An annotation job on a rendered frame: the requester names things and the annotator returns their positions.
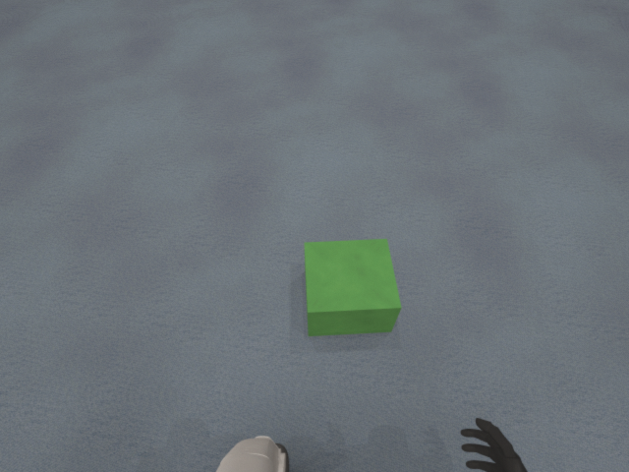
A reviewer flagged right robot hand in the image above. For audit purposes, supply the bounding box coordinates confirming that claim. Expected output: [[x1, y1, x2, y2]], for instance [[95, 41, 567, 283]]
[[461, 418, 528, 472]]

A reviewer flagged robot left thigh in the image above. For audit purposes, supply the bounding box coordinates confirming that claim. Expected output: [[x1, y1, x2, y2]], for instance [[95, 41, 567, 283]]
[[216, 438, 286, 472]]

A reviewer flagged carton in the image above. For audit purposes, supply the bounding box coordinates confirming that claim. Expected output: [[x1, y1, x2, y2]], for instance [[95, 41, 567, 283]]
[[305, 239, 401, 336]]

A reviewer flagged left robot shin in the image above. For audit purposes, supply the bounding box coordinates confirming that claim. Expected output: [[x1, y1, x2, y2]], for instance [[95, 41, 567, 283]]
[[255, 436, 278, 447]]

